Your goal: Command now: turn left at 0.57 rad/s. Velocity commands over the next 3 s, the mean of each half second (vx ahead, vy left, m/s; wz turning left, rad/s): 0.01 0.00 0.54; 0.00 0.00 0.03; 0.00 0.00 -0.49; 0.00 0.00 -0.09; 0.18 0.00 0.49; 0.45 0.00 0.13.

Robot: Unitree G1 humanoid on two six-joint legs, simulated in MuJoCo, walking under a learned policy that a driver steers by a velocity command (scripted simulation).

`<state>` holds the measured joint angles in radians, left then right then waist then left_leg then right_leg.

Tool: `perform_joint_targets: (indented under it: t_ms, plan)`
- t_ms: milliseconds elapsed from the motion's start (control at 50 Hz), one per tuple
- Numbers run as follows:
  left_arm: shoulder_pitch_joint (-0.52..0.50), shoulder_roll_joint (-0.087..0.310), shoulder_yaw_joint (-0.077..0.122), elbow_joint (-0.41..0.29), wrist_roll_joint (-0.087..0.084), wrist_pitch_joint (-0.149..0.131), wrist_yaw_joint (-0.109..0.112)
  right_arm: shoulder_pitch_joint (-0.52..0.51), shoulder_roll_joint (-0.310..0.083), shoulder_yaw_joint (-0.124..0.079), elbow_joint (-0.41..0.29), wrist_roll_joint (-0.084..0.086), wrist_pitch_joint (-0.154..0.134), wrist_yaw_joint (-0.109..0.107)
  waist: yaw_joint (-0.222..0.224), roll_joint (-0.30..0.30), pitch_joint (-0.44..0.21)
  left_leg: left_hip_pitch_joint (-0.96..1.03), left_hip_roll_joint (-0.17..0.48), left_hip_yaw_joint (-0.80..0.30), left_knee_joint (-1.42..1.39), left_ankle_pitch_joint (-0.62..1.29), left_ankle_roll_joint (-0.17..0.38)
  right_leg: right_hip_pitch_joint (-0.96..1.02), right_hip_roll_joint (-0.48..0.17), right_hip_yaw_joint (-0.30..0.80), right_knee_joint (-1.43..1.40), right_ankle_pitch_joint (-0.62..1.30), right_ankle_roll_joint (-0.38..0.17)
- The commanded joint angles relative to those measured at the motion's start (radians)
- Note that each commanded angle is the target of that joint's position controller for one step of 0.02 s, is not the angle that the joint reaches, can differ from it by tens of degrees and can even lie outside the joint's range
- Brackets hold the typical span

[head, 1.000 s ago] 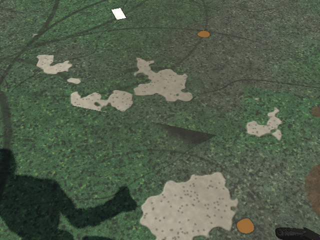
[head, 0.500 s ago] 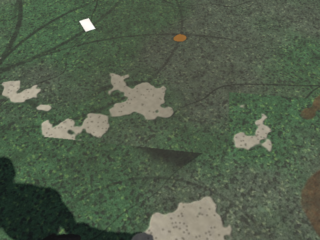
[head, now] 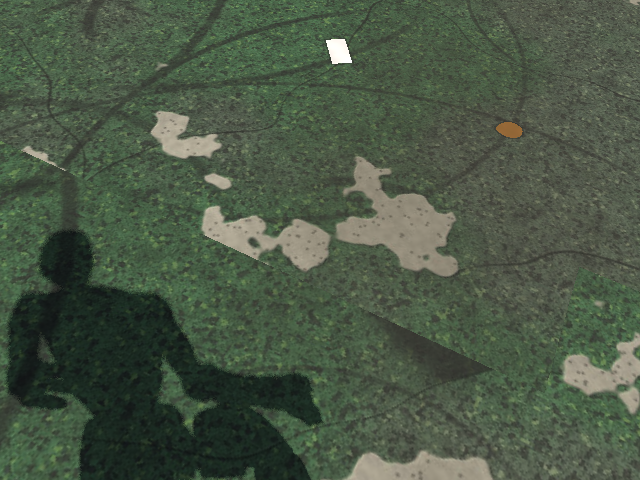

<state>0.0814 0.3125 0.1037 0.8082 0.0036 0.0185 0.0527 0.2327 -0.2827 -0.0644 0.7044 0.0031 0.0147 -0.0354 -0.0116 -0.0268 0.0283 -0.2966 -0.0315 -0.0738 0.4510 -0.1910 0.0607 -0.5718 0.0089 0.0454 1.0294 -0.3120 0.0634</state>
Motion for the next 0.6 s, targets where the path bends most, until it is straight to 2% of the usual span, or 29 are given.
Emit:
perform_joint_targets:
  t_ms: [20, 80, 180, 220, 240, 260, 280, 300, 320, 340, 360, 400, 440, 500, 560, 600]
  plan:
    - [-0.059, 0.048, 0.004, -0.075, -0.004, -0.021, -0.004, -0.01, -0.177, -0.048, -0.073, 0.005, -0.006, -0.014, -0.007, 0.161, -0.114, 0.212, 0.221, -0.275, -0.112, 0.187, 0.149, -0.065, -0.006, 0.043, -0.137, 0.016, 0.019]
    - [-0.062, 0.054, 0.001, -0.076, -0.009, -0.028, -0.017, -0.021, -0.194, -0.056, -0.087, 0.002, 0.003, -0.01, -0.016, 0.177, -0.101, 0.162, 0.214, -0.321, -0.104, 0.159, 0.167, 0.022, 0.009, 0.045, -0.243, -0.016, 0.024]
    - [-0.023, 0.075, 0.002, -0.073, -0.018, -0.05, -0.037, -0.062, -0.195, -0.058, -0.112, 0.01, 0.017, 0.002, -0.008, 0.188, -0.124, 0.163, 0.199, -0.423, -0.053, 0.305, 0.169, 0.148, 0.035, 0.05, -0.399, -0.053, 0.004]
    - [0.031, 0.079, 0.005, -0.061, -0.018, -0.059, -0.047, -0.096, -0.191, -0.056, -0.123, 0.022, 0.026, 0.0, 0.029, 0.183, -0.135, 0.153, 0.164, -0.432, -0.011, 0.331, 0.134, 0.253, 0.037, 0.035, -0.576, 0.05, -0.017]
    - [0.069, 0.094, 0.011, -0.049, -0.014, -0.061, -0.049, -0.108, -0.181, -0.053, -0.131, 0.028, 0.03, -0.004, 0.049, 0.167, -0.139, 0.104, 0.128, -0.412, 0.02, 0.261, 0.094, 0.354, 0.007, 0.034, -0.684, 0.178, -0.035]
    - [0.098, 0.151, 0.025, -0.048, 0.001, -0.056, -0.045, -0.079, -0.138, -0.042, -0.137, 0.021, 0.031, -0.005, 0.034, 0.057, -0.168, -0.016, 0.061, -0.338, 0.142, 0.042, 0.041, 0.491, -0.147, 0.149, -0.705, 0.262, -0.092]
    - [0.063, 0.235, 0.038, -0.053, 0.02, -0.042, -0.038, -0.029, -0.102, -0.035, -0.158, 0.024, 0.023, -0.002, -0.033, -0.235, -0.127, -0.247, -0.118, -0.132, 0.315, -0.362, -0.023, 0.554, -0.337, 0.382, -0.714, 0.497, -0.242]
    - [0.051, 0.176, 0.026, -0.075, 0.036, -0.045, -0.038, -0.023, -0.196, -0.061, -0.143, 0.004, 0.013, 0.001, -0.002, -0.209, -0.122, -0.297, -0.072, -0.107, 0.56, -0.464, -0.075, 0.501, -0.44, 0.458, -0.723, 0.553, -0.355]
    - [0.004, 0.127, 0.01, -0.096, 0.029, -0.046, -0.033, -0.007, -0.242, -0.082, -0.122, 0.01, 0.013, 0.006, -0.02, -0.13, -0.107, -0.293, -0.038, -0.105, 0.673, -0.397, -0.093, 0.471, -0.397, 0.361, -0.71, 0.532, -0.338]
    - [-0.037, 0.099, 0.003, -0.104, 0.017, -0.043, -0.029, 0.005, -0.227, -0.084, -0.101, 0.013, 0.023, 0.005, -0.034, -0.099, -0.087, -0.297, -0.027, -0.089, 0.717, -0.336, -0.111, 0.458, -0.323, 0.263, -0.697, 0.476, -0.288]
    - [-0.049, 0.085, -0.003, -0.108, 0.002, -0.04, -0.025, 0.009, -0.201, -0.079, -0.094, 0.011, 0.033, 0.004, -0.026, -0.097, -0.07, -0.323, -0.022, -0.081, 0.757, -0.282, -0.129, 0.464, -0.284, 0.204, -0.693, 0.442, -0.262]
    - [-0.014, 0.091, -0.008, -0.099, 0.001, -0.032, -0.019, -0.019, -0.144, -0.06, -0.108, 0.016, 0.039, 0.008, -0.001, -0.103, -0.051, -0.314, -0.021, -0.043, 0.744, -0.238, -0.15, 0.448, -0.245, 0.133, -0.703, 0.478, -0.272]
    - [0.031, 0.105, -0.006, -0.089, 0.006, -0.023, -0.016, -0.067, -0.116, -0.046, -0.134, 0.019, 0.034, 0.008, 0.032, -0.124, -0.064, -0.314, -0.011, -0.018, 0.637, -0.229, -0.16, 0.508, -0.247, 0.114, -0.703, 0.499, -0.291]
    - [0.029, 0.136, 0.001, -0.088, 0.0, -0.016, -0.022, -0.091, -0.089, -0.026, -0.151, 0.005, 0.029, 0.012, 0.046, -0.147, -0.094, -0.197, 0.027, 0.02, 0.437, -0.246, -0.157, 0.514, -0.26, 0.085, -0.689, 0.516, -0.296]
    - [0.038, 0.158, 0.003, -0.077, -0.012, -0.012, -0.036, -0.08, -0.1, -0.023, -0.146, 0.008, 0.029, 0.018, 0.051, -0.167, -0.095, -0.065, 0.026, 0.073, 0.258, -0.218, -0.141, 0.476, -0.27, 0.083, -0.676, 0.524, -0.295]
    - [0.028, 0.153, -0.005, -0.067, -0.026, -0.011, -0.04, -0.026, -0.097, -0.025, -0.118, 0.006, 0.029, 0.022, 0.016, -0.149, -0.088, 0.052, 0.01, 0.101, 0.036, -0.062, -0.107, 0.442, -0.255, 0.072, -0.632, 0.487, -0.266]
